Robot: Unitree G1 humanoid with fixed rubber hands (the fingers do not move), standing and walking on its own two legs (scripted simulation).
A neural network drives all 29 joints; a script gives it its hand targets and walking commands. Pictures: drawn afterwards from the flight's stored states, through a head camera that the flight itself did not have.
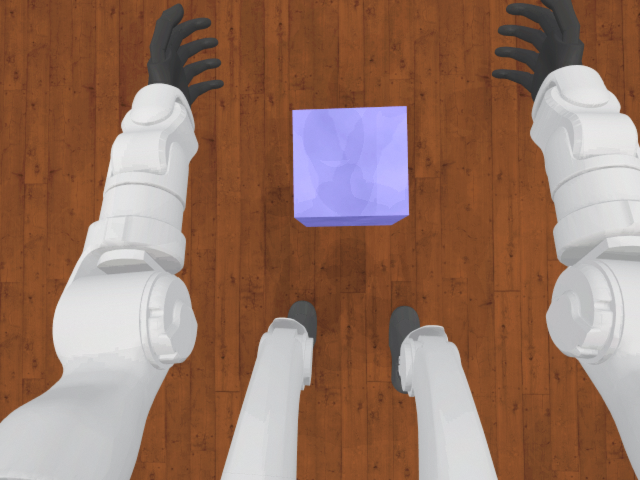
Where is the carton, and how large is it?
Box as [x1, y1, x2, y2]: [292, 106, 408, 226]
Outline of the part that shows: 406,106 292,110 294,217 306,226 392,224 408,214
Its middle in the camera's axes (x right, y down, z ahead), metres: +0.06 -0.15 +0.83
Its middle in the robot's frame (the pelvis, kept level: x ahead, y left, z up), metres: +0.53 +0.02 -0.52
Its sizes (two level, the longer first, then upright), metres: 0.210 0.200 0.250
